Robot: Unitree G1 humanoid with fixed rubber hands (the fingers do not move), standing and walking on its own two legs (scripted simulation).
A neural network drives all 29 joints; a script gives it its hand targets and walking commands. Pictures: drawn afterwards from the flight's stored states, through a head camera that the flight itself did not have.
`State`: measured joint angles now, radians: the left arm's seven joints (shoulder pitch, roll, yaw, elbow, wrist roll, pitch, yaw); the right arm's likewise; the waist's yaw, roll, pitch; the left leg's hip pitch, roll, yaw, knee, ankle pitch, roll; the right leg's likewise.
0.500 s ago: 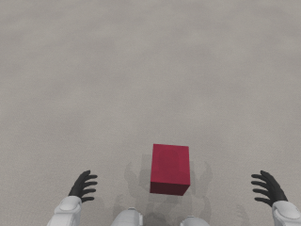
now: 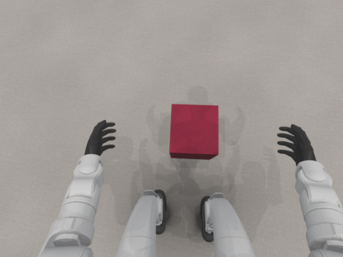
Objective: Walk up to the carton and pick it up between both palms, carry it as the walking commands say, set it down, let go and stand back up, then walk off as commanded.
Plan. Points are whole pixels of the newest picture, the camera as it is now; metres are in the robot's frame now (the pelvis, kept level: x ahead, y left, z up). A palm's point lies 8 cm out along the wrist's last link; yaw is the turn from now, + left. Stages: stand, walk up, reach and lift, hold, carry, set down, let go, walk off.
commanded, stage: reach and lift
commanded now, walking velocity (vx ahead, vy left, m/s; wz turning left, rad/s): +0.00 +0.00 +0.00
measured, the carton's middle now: (192, 134) +0.47 -0.06 -0.59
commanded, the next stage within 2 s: none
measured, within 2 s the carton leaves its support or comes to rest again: neither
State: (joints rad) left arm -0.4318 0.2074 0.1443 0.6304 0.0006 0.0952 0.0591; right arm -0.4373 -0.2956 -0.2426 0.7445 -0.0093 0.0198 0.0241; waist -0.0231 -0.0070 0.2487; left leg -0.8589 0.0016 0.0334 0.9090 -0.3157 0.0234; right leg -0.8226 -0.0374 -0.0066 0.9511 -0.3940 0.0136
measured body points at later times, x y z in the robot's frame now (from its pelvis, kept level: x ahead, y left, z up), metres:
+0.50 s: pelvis +0.00 +0.00 -0.03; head +0.30 -0.02 +0.31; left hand +0.48 +0.17 -0.14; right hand +0.46 -0.25 -0.15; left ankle +0.07 +0.11 -0.68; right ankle +0.04 -0.13 -0.68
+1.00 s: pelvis -0.02 +0.00 -0.08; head +0.33 -0.02 +0.20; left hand +0.51 +0.15 -0.23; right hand +0.49 -0.24 -0.23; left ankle +0.07 +0.11 -0.68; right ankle +0.04 -0.13 -0.68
